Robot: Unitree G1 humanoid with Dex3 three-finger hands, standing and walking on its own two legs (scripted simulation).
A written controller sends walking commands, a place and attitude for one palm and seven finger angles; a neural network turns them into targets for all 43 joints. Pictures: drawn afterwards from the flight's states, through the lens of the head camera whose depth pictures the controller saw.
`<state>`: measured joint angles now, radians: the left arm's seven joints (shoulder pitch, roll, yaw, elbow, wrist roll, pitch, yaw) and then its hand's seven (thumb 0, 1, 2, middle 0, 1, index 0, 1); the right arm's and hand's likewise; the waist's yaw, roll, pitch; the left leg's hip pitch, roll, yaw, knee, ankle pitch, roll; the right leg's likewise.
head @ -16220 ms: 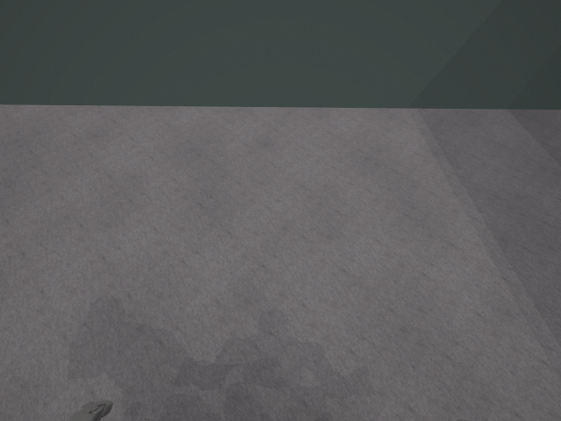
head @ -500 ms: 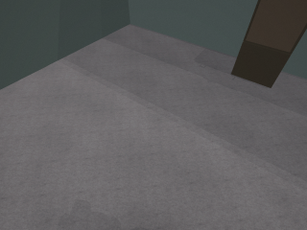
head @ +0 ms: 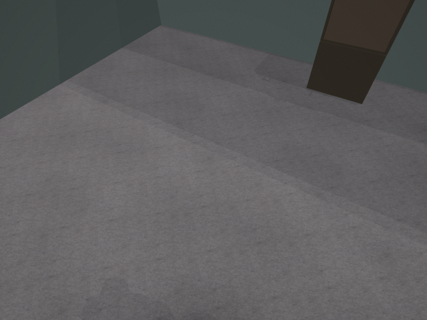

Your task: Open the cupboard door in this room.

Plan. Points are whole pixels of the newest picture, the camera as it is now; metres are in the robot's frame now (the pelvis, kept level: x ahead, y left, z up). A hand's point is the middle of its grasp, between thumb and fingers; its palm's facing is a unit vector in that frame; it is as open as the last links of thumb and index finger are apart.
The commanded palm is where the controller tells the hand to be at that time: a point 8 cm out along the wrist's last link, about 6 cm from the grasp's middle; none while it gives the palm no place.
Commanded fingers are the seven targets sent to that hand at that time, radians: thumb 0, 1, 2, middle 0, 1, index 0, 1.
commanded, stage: stand and wait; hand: left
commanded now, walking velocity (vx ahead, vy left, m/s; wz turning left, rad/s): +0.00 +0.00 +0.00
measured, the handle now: out of the picture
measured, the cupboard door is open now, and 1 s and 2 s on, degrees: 0 0 0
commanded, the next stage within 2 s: turn or walk to find it in 0.10 s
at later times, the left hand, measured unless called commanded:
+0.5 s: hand out of the picture +0.02 +0.23 -0.16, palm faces +0.07 -0.97 -0.25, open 7.4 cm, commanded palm none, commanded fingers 0.00 0.90 0.90 -0.20 -0.30 -0.20 -0.30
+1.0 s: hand out of the picture -0.01 +0.23 -0.19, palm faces +0.17 -0.96 -0.20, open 7.4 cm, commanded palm none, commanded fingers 0.00 0.90 0.90 -0.20 -0.30 -0.20 -0.30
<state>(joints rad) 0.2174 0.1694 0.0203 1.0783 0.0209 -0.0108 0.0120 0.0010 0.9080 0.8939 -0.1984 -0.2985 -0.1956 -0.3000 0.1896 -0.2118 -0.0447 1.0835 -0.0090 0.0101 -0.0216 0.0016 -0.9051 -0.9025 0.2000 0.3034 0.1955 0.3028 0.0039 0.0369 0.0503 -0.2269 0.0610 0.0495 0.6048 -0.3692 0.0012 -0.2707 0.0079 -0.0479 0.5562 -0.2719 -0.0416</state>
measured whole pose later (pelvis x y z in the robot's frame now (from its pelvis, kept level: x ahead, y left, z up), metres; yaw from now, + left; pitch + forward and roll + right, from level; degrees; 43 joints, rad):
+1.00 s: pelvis -0.02 +0.04 -0.01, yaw +8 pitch -1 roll -1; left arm 0.20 0.21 0.04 1.06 0.02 0.04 0.02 0.00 0.91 0.89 -0.20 -0.30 -0.20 -0.30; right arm 0.23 -0.19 -0.04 1.05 -0.02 0.02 0.00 0.00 -0.90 -0.90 0.20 0.30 0.20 0.30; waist 0.01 -0.03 0.07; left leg -0.30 -0.02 -0.02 0.64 -0.32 0.02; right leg -0.30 -0.09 -0.15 0.62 -0.31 0.03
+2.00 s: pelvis -0.03 -0.02 +0.00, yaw +25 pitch +0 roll +1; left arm 0.11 0.23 0.05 0.96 0.01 0.03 0.02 0.00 0.91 0.89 -0.20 -0.30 -0.19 -0.30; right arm 0.18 -0.19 -0.05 1.00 -0.03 0.03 0.00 0.00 -0.90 -0.90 0.20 0.30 0.20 0.30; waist -0.02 0.03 0.08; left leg -0.31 -0.01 -0.08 0.52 -0.21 -0.03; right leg -0.30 -0.05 -0.03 0.68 -0.38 0.07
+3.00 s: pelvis -0.06 -0.08 +0.00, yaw +50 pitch -1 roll +1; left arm 0.12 0.19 0.03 0.92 0.02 0.01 0.02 0.00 0.91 0.89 -0.20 -0.30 -0.19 -0.30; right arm 0.22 -0.23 -0.07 0.99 -0.02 0.05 0.00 0.00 -0.90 -0.90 0.20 0.30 0.20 0.30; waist -0.03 0.05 0.08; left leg -0.35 -0.04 -0.09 0.74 -0.42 -0.02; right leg -0.27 -0.04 -0.09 0.60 -0.30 0.00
